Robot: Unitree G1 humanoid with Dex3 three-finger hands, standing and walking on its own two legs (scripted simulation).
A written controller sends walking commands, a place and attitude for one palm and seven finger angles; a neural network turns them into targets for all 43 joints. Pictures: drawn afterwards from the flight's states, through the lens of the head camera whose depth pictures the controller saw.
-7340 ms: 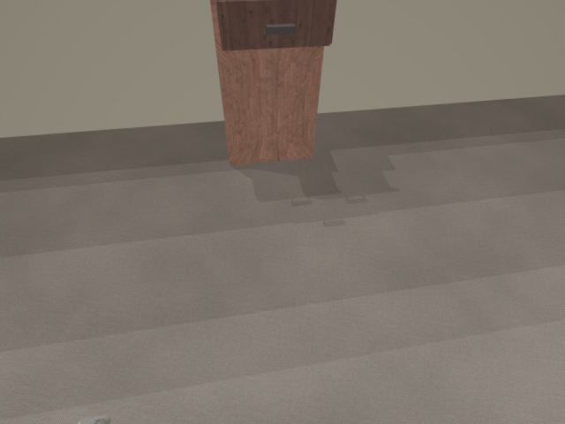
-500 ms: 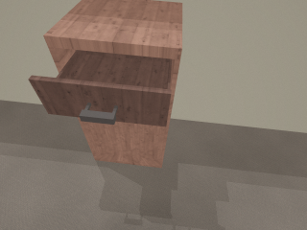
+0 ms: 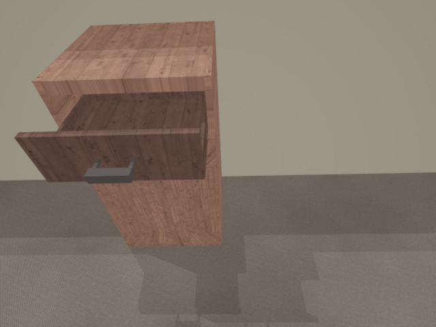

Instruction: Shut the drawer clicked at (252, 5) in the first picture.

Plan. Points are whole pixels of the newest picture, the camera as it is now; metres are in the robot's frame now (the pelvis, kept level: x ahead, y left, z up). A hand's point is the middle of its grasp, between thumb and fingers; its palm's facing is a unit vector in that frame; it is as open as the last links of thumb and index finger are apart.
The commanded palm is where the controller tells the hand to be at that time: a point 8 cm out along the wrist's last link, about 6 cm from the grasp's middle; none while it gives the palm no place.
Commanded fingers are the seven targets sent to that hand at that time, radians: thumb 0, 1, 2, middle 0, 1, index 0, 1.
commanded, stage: come to a stop and stand still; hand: left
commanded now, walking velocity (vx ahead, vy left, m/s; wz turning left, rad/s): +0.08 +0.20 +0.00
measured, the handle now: (112, 168) +0.46 +0.29 +0.02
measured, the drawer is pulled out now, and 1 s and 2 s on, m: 0.18 0.18 0.18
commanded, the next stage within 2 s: look again from close up in 1.80 s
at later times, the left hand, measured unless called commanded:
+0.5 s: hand out of the picture -0.02 +0.23 -0.18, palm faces +0.07 -0.97 -0.22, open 7.4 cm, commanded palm none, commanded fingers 0.00 0.90 0.90 -0.20 -0.30 -0.20 -0.30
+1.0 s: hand out of the picture +0.03 +0.24 -0.18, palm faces +0.00 -0.98 -0.22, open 7.4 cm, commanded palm none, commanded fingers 0.00 0.90 0.90 -0.20 -0.30 -0.20 -0.30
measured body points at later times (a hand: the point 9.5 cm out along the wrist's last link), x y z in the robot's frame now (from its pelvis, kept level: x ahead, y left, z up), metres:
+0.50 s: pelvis -0.01 +0.05 -0.01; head +0.00 +0.05 +0.44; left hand -0.02 +0.28 -0.16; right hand +0.03 -0.18 -0.16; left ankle -0.05 +0.13 -0.74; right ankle -0.01 -0.11 -0.74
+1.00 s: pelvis +0.00 +0.06 +0.00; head +0.02 +0.05 +0.45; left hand +0.03 +0.29 -0.16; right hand -0.01 -0.16 -0.17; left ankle -0.05 +0.13 -0.74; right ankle -0.01 -0.11 -0.74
